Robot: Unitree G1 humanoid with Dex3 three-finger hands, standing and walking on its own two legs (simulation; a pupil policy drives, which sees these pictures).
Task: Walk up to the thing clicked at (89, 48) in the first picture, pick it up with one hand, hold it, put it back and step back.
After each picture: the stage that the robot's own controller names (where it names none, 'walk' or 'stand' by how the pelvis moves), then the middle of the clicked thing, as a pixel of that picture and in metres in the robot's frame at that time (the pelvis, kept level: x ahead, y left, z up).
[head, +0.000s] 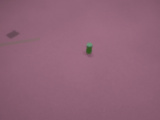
stand; (89, 48) +1.30 -0.11 -0.72
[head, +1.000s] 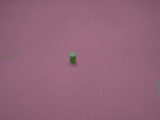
walk; (72, 58) +1.19 +0.15 -0.70
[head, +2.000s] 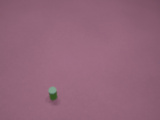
walk; (53, 93) +0.71 +0.23 -0.69
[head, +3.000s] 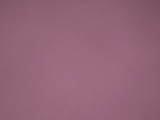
walk; out of the picture +0.43 +0.18 -0.70
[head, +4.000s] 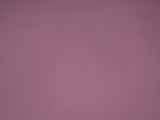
stand; out of the picture +0.35 +0.15 -0.72
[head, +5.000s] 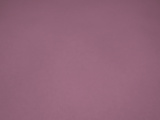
stand; out of the picture +0.35 +0.16 -0.73
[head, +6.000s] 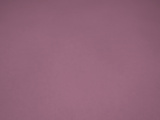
stand; out of the picture +0.34 +0.17 -0.73
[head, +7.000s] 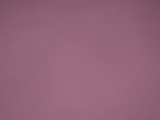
stand; out of the picture +0.33 +0.17 -0.73
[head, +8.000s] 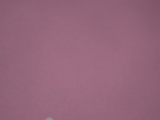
go down; out of the picture +0.35 +0.18 -0.68
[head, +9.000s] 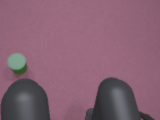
go down; (18, 64) +0.41 +0.23 -0.29
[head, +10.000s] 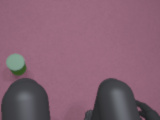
close in; (17, 65) +0.41 +0.23 -0.29
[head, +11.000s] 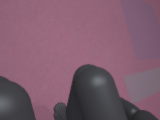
close; out of the picture +0.38 +0.27 -0.21
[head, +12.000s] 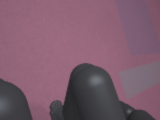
close; out of the picture +0.38 +0.27 -0.22
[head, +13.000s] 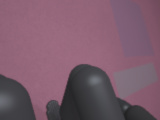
lift; out of the picture +0.36 +0.26 -0.23
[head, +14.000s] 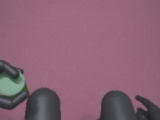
lift; (14, 88) +0.30 +0.22 -0.05
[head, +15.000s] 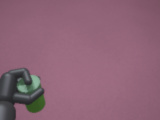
hold; (32, 94) +0.32 +0.17 +0.01
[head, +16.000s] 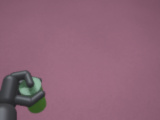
hold; (34, 96) +0.32 +0.17 +0.00
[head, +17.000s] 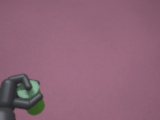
crouch; (32, 98) +0.32 +0.17 -0.04
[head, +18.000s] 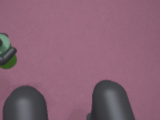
lower; (2, 53) +0.44 +0.23 -0.10
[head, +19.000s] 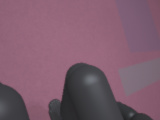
lower; out of the picture +0.40 +0.28 -0.22
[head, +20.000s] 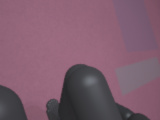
lower; out of the picture +0.40 +0.29 -0.23
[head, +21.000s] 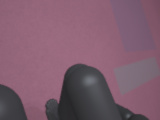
lower; out of the picture +0.40 +0.29 -0.22
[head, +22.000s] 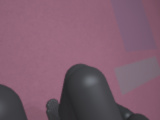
lower; out of the picture +0.39 +0.29 -0.22
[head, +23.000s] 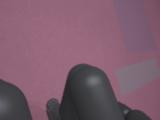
open; out of the picture +0.38 +0.27 -0.23
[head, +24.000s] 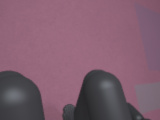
stand; out of the picture +0.38 +0.26 -0.24
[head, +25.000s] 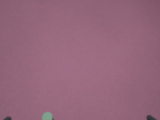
stand; (48, 119) +0.37 +0.18 -0.60
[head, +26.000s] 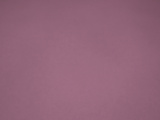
stand; out of the picture +0.36 +0.18 -0.67
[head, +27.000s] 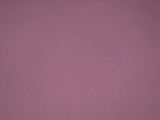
stand; out of the picture +0.35 +0.17 -0.67
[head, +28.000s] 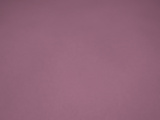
stand; out of the picture +0.38 +0.16 -0.72
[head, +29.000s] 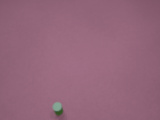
walk; (58, 108) +0.47 +0.18 -0.69
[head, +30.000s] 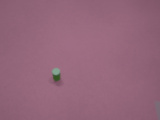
walk; (56, 74) +0.76 +0.16 -0.70
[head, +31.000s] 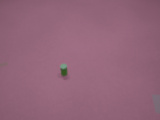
walk; (63, 69) +1.01 +0.20 -0.71
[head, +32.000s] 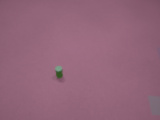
stand; (59, 72) +0.96 +0.20 -0.72
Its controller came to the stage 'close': yes
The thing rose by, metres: 0.69
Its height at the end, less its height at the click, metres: +0.00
